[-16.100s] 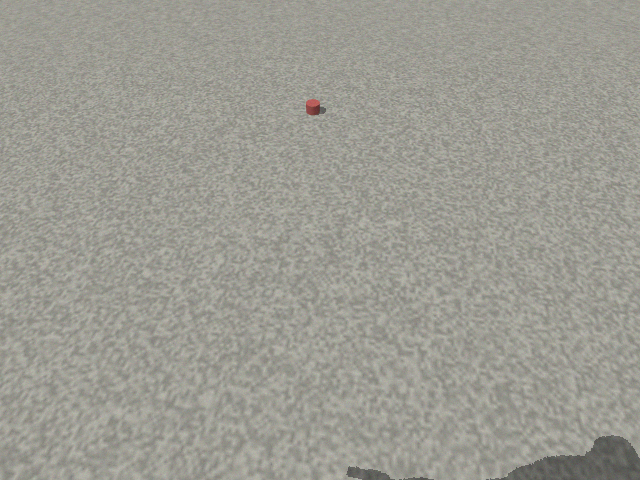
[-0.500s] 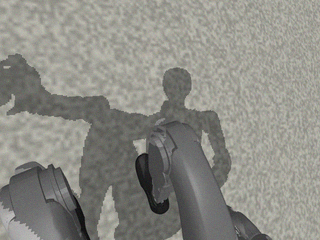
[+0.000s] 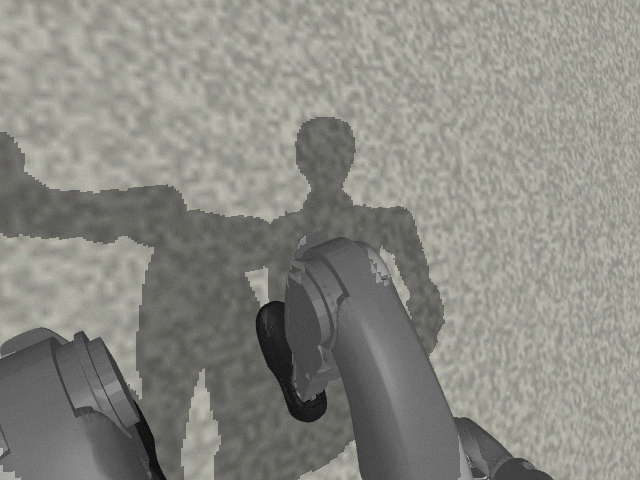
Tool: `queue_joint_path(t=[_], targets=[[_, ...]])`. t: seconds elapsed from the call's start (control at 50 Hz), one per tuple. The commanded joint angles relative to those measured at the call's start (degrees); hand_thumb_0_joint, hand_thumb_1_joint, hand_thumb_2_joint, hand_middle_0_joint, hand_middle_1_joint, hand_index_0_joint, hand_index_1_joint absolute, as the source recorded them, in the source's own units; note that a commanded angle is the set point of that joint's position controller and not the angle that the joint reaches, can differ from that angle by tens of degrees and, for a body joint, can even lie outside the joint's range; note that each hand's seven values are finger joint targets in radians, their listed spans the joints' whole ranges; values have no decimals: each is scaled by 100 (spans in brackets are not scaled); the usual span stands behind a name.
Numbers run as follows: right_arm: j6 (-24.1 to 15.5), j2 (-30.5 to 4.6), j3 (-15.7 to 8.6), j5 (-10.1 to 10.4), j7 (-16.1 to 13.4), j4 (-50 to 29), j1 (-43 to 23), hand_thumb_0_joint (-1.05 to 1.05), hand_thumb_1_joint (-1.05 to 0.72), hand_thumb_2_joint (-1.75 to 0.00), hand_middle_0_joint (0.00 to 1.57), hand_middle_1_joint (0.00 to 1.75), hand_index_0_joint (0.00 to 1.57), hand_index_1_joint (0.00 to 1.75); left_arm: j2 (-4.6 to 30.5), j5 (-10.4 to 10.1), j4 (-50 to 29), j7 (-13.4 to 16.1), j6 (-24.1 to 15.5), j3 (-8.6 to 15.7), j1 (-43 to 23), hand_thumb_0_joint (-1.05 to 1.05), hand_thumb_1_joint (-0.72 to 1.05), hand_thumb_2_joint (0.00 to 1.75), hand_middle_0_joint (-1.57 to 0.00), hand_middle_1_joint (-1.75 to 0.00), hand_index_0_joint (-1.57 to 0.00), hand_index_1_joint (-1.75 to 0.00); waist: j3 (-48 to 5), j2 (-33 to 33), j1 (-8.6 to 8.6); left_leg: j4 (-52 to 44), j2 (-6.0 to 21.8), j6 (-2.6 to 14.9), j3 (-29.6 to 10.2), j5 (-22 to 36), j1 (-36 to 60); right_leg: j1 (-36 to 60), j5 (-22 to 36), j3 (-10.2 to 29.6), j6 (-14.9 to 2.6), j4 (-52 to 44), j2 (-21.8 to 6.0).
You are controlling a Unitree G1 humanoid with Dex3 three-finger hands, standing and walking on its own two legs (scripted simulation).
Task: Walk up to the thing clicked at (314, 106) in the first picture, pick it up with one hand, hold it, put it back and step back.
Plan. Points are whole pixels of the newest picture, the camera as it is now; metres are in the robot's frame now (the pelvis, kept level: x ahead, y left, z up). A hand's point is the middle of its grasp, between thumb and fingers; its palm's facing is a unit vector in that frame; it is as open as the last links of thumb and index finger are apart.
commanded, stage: rest palm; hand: left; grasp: from above
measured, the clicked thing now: out of the picture +0.47 +0.31 -0.28
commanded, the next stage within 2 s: close in 0.54 s
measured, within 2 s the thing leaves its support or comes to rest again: neither
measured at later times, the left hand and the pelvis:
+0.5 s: hand out of the picture +0.46 +0.30 -0.26, palm faces -0.46 -0.15 -0.87, open 13.9 cm; pelvis +0.00 +0.00 +0.00, yaw -1 degrees
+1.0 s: hand out of the picture +0.46 +0.30 -0.26, palm faces -0.47 -0.15 -0.87, open 13.0 cm; pelvis -0.01 +0.00 +0.01, yaw -2 degrees
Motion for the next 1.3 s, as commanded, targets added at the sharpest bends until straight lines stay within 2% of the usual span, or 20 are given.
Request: queue_joint_path(t=[0.0,0.1,0.16,0.18,0.24,0.26,0.3,0.42,0.58,0.66,0.7,0.74,0.84,0.88,0.9,1.04,1.12,1.14,1.22,1.28], targets=[[-33,-1857,-512,34,17,143,1179,0,-90,-90,20,30,20,30,1082,-23,-437,380,-28,36,-1544,0,-52,98,-8,-101,-8,-101,-3575,3073,-332,-1485,64,36,557,1425,2856,2039,1482,-756,-459,-987,257],[-120,-1942,-525,-13,89,83,1084,0,-90,-90,20,30,20,30,926,41,-286,506,37,-86,-1509,0,-50,97,-8,-101,-8,-101,-3441,3070,-408,-1513,81,24,530,1363,2838,2030,1465,-763,-446,-994,277],[-144,-1975,-521,13,108,91,1106,0,-90,-90,20,30,20,30,1148,49,-447,575,67,58,-1699,0,-51,97,-8,-102,-8,-102,-3632,3206,-373,-1546,96,4,477,1469,2979,2059,1535,-772,-452,-974,262],[-163,-1977,-517,-9,117,35,989,0,-90,-91,20,30,20,30,941,15,-253,557,101,-110,-1587,0,-51,96,-8,-103,-8,-103,-3484,3130,-420,-1582,99,8,491,1336,2888,2093,1459,-760,-459,-1013,286],[-173,-2008,-479,-14,145,73,1089,0,-91,-91,20,30,20,30,1162,-5,-399,601,138,47,-1677,0,-49,95,-8,-103,-9,-102,-3665,3219,-447,-1567,125,-6,471,1548,3011,2232,1631,-774,-448,-1013,306],[-210,-2019,-484,-6,159,5,991,0,-91,-91,20,30,20,30,942,-9,-295,570,147,-127,-1664,0,-50,96,-8,-103,-9,-103,-3531,3148,-486,-1505,107,16,470,1428,2920,2111,1566,-768,-440,-992,288],[-216,-2003,-436,23,172,43,1125,0,-91,-91,20,30,20,30,1162,-53,-404,589,167,59,-1673,0,-49,94,-8,-104,-9,-103,-3530,3173,-458,-1551,107,8,459,1519,2934,2186,1594,-790,-430,-1031,283],[-267,-2049,-401,7,185,-6,974,0,-91,-91,20,30,20,30,1034,-107,-208,549,179,-147,-1512,0,-48,95,-8,-106,-9,-105,-3425,3078,-499,-1499,132,8,430,1390,2918,2184,1554,-787,-424,-1007,293],[-255,-2075,-296,20,169,-25,1024,0,-91,-91,20,30,20,30,1419,-132,-263,654,116,26,-1514,0,-47,97,-8,-108,-10,-107,-3531,3157,-465,-1584,164,-11,392,1484,2960,2435,1628,-808,-439,-1098,344],[-289,-2042,-233,-11,204,-61,1041,0,-90,-90,20,30,20,30,1231,-149,-202,650,138,-91,-1464,0,-40,88,-12,-104,-14,-101,-3343,3065,-579,-1525,160,0,393,1476,2880,2411,1654,-835,-407,-1104,337],[-286,-2147,-283,30,178,-57,1051,0,-90,-90,20,30,20,30,1590,-129,-656,691,113,65,-1795,0,-37,86,-12,-104,-16,-101,-3680,3448,-456,-1629,184,-50,326,1622,3178,2397,1717,-834,-440,-1042,319],[-278,-2155,-298,2,171,-32,960,0,-90,-90,20,30,20,30,1404,-104,-182,671,174,-61,-1487,0,-37,85,-13,-104,-16,-100,-3357,3311,-542,-1649,201,-56,326,1473,3014,2348,1629,-844,-444,-1054,349],[-305,-2183,-299,23,164,-95,958,0,-90,-90,20,30,20,30,1330,-183,-222,575,195,-154,-1608,0,-32,82,-17,-102,-20,-98,-3164,3146,-591,-1586,160,-4,387,1268,2804,2284,1484,-821,-415,-1158,322],[-282,-2126,-232,30,157,-72,1068,0,-90,-90,20,30,20,30,1540,-231,-360,565,184,53,-1589,0,-29,79,-17,-102,-21,-97,-3362,3038,-502,-1624,168,5,351,1323,2788,2392,1502,-842,-414,-1204,333],[-300,-2130,-282,40,160,-62,1029,0,-90,-90,20,30,20,30,1305,-234,-195,497,189,-117,-1489,0,-28,78,-19,-98,-23,-94,-3191,3028,-585,-1569,160,11,377,1244,2799,2301,1463,-814,-408,-1167,296],[-262,-2090,-208,48,137,-57,1093,0,-90,-90,20,30,20,30,1378,-269,-337,433,90,-182,-1433,0,-22,74,-24,-95,-28,-91,-3491,3143,-565,-1564,192,-8,366,1647,3048,2582,1786,-831,-408,-1186,346],[-271,-2154,-274,54,105,-121,974,0,-90,-90,20,30,20,30,1374,-277,-737,464,27,-306,-1785,0,-18,71,-27,-93,-31,-89,-3243,3263,-535,-1669,180,-25,386,1248,2952,2371,1445,-816,-440,-1220,361],[-252,-2185,-280,78,80,-97,1012,0,-90,-90,20,30,20,30,1613,-234,-508,512,63,-106,-1641,0,-20,73,-26,-93,-30,-90,-3411,3178,-456,-1681,192,-24,342,1292,2992,2444,1480,-819,-449,-1243,354],[-245,-2095,-251,50,105,-93,1057,0,-90,-90,20,30,20,30,1235,-211,-243,565,115,-200,-1402,0,-14,70,-29,-91,-33,-87,-3259,2947,-545,-1602,178,-3,363,1403,2802,2381,1604,-855,-413,-1212,361],[-242,-2155,-251,48,92,-115,1071,0,-90,-90,20,30,20,30,1477,-232,-271,573,151,-99,-1413,0,-10,69,-33,-89,-36,-85,-3267,2977,-534,-1681,193,-5,358,1382,2860,2471,1568,-828,-424,-1279,376]])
